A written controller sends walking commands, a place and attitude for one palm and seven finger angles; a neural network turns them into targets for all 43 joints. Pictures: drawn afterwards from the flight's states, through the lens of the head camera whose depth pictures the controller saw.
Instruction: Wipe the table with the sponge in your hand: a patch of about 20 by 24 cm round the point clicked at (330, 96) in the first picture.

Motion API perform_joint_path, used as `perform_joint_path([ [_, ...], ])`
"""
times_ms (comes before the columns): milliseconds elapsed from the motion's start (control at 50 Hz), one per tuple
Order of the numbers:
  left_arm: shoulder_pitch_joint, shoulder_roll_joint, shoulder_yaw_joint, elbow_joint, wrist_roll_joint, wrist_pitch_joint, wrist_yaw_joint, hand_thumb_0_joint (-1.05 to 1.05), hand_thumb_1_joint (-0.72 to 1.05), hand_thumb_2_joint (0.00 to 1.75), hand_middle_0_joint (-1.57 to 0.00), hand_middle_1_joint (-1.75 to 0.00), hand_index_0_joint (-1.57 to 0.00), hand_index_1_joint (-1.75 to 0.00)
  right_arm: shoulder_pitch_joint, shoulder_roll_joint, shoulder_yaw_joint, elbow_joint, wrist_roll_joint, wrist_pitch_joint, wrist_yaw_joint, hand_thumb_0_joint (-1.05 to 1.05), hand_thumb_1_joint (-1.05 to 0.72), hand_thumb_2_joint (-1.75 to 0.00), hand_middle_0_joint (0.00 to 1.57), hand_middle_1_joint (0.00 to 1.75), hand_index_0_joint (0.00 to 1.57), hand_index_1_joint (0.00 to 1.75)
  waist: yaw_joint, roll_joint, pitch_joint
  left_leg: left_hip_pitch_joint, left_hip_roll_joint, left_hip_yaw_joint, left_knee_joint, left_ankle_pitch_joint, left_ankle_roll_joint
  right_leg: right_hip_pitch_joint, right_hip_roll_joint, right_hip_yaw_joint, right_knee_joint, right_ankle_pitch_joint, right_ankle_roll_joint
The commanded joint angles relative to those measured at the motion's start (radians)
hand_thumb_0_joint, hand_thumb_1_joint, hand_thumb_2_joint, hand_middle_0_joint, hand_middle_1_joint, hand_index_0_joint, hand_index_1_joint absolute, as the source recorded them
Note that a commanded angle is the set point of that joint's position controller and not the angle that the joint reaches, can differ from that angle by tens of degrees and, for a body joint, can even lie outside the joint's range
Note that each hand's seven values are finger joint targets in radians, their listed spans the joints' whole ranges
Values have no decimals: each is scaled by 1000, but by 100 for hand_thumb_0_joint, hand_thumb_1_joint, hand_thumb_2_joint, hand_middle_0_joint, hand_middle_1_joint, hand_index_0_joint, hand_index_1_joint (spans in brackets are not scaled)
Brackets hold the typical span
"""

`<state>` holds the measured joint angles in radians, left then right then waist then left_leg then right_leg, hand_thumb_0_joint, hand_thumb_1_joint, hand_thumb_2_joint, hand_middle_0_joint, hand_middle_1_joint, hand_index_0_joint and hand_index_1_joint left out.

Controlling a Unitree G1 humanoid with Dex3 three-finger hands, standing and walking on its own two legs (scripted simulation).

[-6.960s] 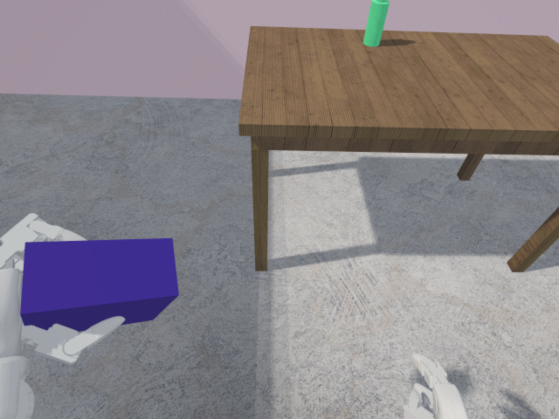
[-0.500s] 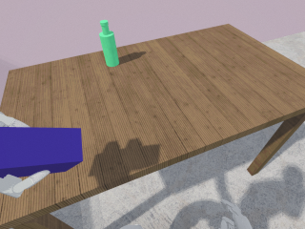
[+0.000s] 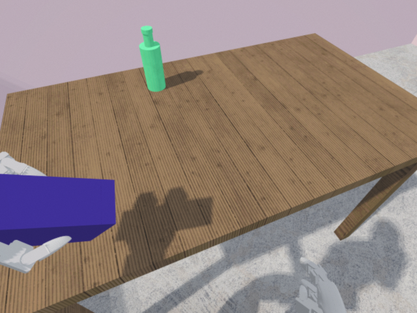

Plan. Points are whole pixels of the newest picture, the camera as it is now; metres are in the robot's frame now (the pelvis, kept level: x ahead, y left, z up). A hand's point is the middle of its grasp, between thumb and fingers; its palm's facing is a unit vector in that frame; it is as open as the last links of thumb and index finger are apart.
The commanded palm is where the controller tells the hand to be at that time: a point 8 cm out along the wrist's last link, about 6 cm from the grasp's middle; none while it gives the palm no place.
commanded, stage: come to a stop and stand still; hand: left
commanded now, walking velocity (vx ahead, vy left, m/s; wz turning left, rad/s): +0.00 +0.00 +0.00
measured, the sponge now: (71, 213) +0.22 +0.23 +0.14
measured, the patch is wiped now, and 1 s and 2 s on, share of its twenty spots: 0.00 0.00 0.00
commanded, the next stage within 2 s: look again from close up in 1.40 s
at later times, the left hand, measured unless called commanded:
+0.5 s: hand out of the picture +0.22 +0.34 +0.17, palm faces +0.41 -0.79 -0.45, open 10.6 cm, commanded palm +0.15 +0.35 +0.18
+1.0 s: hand (15, 201) +0.23 +0.31 +0.16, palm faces +0.37 -0.83 -0.41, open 10.6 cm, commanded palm +0.17 +0.34 +0.18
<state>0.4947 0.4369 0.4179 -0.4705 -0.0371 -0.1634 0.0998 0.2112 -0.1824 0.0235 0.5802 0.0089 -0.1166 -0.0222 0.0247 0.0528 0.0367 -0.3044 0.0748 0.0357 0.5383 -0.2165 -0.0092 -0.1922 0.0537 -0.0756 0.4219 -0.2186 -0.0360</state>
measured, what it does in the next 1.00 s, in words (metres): shifts its weight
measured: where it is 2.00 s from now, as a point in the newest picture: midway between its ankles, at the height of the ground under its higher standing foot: outside the picture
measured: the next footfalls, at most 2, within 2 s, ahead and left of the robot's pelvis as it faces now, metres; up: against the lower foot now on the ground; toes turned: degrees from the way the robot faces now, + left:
none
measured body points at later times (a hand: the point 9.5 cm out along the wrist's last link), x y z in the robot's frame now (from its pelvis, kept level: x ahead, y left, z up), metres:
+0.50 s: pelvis -0.01 +0.07 +0.00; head +0.03 +0.11 +0.45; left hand +0.19 +0.38 +0.19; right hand +0.16 -0.15 -0.07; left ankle +0.04 +0.12 -0.74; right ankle +0.01 -0.09 -0.74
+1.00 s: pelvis +0.01 +0.05 +0.00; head +0.04 +0.08 +0.45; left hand +0.20 +0.35 +0.18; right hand +0.20 -0.16 -0.06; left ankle +0.04 +0.12 -0.74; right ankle +0.01 -0.10 -0.74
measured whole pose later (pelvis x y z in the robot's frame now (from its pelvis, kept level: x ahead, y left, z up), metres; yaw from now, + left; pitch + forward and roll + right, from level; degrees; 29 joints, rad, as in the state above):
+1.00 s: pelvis +0.01 +0.05 +0.00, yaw +1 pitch +0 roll -2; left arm 0.45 0.38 0.36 -0.48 -0.02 -0.21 0.10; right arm 0.18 -0.19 0.03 0.57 0.01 -0.13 -0.02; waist 0.02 -0.02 0.07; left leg -0.26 -0.03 0.03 0.45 -0.19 0.07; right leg -0.15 -0.02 -0.03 0.36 -0.20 0.04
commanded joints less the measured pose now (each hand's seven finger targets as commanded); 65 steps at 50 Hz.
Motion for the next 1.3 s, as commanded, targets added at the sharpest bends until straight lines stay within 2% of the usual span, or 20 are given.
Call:
perform_joint_path([
  [0, -289, 196, 129, 96, -9, -92, -30, 0, 10, 130, -120, -160, -120, -160, -32, -132, -77, -141, 5, -95, -34, 0, -90, -90, 20, 30, 20, 30, 49, -203, -51, 105, -49, -1, -31, 111, 26, -83, -184, 262, -143, 288, 43],
  [20, -317, 43, -33, 125, -13, -65, -30, 0, 10, 130, -120, -160, -120, -160, -63, -137, -73, -133, 27, -97, -24, 0, -90, -90, 20, 30, 20, 30, 27, -50, -92, 190, -40, 20, -58, 100, 32, -71, -192, 247, -84, 277, 24],
  [40, -399, 75, -44, -24, -3, -79, -26, 0, 10, 130, -120, -160, -120, -160, -53, -153, -77, -138, 17, -97, -24, 0, -90, -90, 20, 30, 20, 30, 25, 25, -110, 179, -28, 0, -88, 93, 45, -42, -177, 207, -63, 212, 49],
  [100, -380, 52, -85, -212, -3, -99, -2, 0, 10, 130, -120, -160, -120, -160, -101, -128, -58, -154, 14, -117, -3, 0, -90, -90, 20, 30, 20, 30, 29, -66, -129, 157, -35, -28, -91, -9, 53, -18, -162, 212, -133, -54, 76],
  [180, -273, 159, 45, -312, 4, -108, 23, 0, 10, 130, -120, -160, -120, -160, -121, -139, -56, -159, -1, -118, -11, 0, -90, -90, 20, 30, 20, 30, 12, -131, -91, 137, -63, -41, -66, -108, 35, -98, -181, 207, -197, -321, -2],
  [220, -186, 233, 151, -299, 7, -115, 40, 0, 10, 130, -120, -160, -120, -160, -138, -148, -57, -148, -1, -106, -19, 0, -90, -90, 20, 30, 20, 30, 9, -16, -76, 132, -36, -84, -130, -137, 31, -124, -152, 182, -156, -320, -9],
  [280, -163, 171, 136, -281, -4, -137, 35, 0, 10, 130, -120, -160, -120, -160, -109, -140, -57, -173, 4, -93, -24, 0, -90, -90, 20, 30, 20, 30, 4, 182, -47, -104, 53, -204, -324, -323, 59, 81, -80, 92, 27, -158, 13],
  [320, -146, 182, 161, -248, 3, -146, 33, 0, 10, 130, -120, -160, -120, -160, -103, -130, -54, -169, 8, -101, -20, 0, -90, -90, 20, 30, 20, 30, 13, 217, -41, -145, 80, -212, -359, -337, 59, 118, -60, 55, 93, -100, 16],
  [400, -112, 137, 112, -236, -3, -157, 11, 0, 10, 130, -120, -160, -120, -160, -44, -137, -63, -159, 0, -119, -10, 0, -90, -90, 20, 30, 20, 30, -3, 66, -132, 11, 79, -198, -259, -100, 54, 101, -84, 67, 6, 3, 21],
  [540, -169, 53, -9, -251, 19, -126, 7, 0, 10, 130, -120, -160, -120, -160, -52, -147, -55, -120, -5, -131, 4, 0, -90, -90, 20, 30, 20, 30, -14, 42, -146, 128, 83, -204, -266, 94, -14, 32, -73, 58, 32, 15, 26],
  [600, -226, 102, 26, -300, 21, -126, 22, 0, 10, 130, -120, -160, -120, -160, -60, -141, -58, -127, -7, -126, -4, 0, -90, -90, 20, 30, 20, 30, -7, 44, -169, 172, 80, -187, -228, 206, -31, 45, -95, 69, 12, 46, 21],
  [640, -229, 76, 16, -274, 19, -123, 22, 0, 10, 130, -120, -160, -120, -160, -76, -126, -44, -125, -10, -114, -6, 0, -90, -90, 20, 30, 20, 30, -8, 76, -148, 134, 70, -192, -252, 129, -28, 55, -85, 55, 15, 22, 21],
  [720, -206, 152, 100, -291, 23, -121, 34, 0, 10, 130, -120, -160, -120, -160, -103, -126, -45, -133, -3, -106, -5, 0, -90, -90, 20, 30, 20, 30, 3, 88, -151, 114, 70, -156, -258, 62, -31, 79, -87, 57, 10, 17, 15],
  [740, -171, 86, 46, -263, 7, -126, 25, 0, 10, 130, -120, -160, -120, -160, -92, -115, -40, -141, -9, -95, -7, 0, -90, -90, 20, 30, 20, 30, -1, 85, -142, 92, 60, -178, -255, 47, -24, 96, -93, 53, -22, 34, 15],
  [820, -108, 111, 83, -255, 10, -117, 29, 0, 10, 130, -120, -160, -120, -160, -103, -131, -47, -144, 3, -89, -4, 0, -90, -90, 20, 30, 20, 30, -4, 44, -166, 118, 43, -135, -220, 99, -26, 99, -101, 65, -42, 88, 13],
  [840, -76, 43, 21, -210, -2, -117, 17, 0, 10, 130, -120, -160, -120, -160, -82, -125, -44, -145, -2, -77, -6, 0, -90, -90, 20, 30, 20, 30, -11, 53, -149, 103, 36, -152, -225, 103, -23, 95, -99, 59, -58, 96, 13],
  [920, -83, 100, 72, -193, 6, -97, 26, 0, 10, 130, -120, -160, -120, -160, -100, -134, -50, -151, 10, -68, -13, 0, -90, -90, 20, 30, 20, 30, -11, -16, -145, 98, 34, -129, -213, 82, -11, 94, -111, 76, -74, 114, 21],
  [940, -74, 42, 15, -162, -2, -99, 16, 0, 10, 130, -120, -160, -120, -160, -82, -134, -50, -150, 3, -58, -17, 0, -90, -90, 20, 30, 20, 30, -15, -28, -130, 87, 28, -133, -204, 71, 6, 89, -114, 73, -93, 123, 20],
  [1080, -165, 109, 37, -278, -2, -102, 30, 0, 10, 130, -120, -160, -120, -160, -101, -143, -60, -157, 10, -66, -35, 0, -90, -90, 20, 30, 20, 30, -11, 49, -158, 125, 13, -129, -165, 141, 29, 100, -140, 112, -81, 195, 11],
  [1280, -64, 103, 64, -205, -19, -88, 27, 0, 10, 130, -120, -160, -120, -160, -92, -145, -63, -153, 13, -54, -37, 0, -90, -90, 20, 30, 20, 30, -12, -17, -149, 128, 14, -125, -153, 171, 31, 79, -143, 121, -97, 208, 11],
])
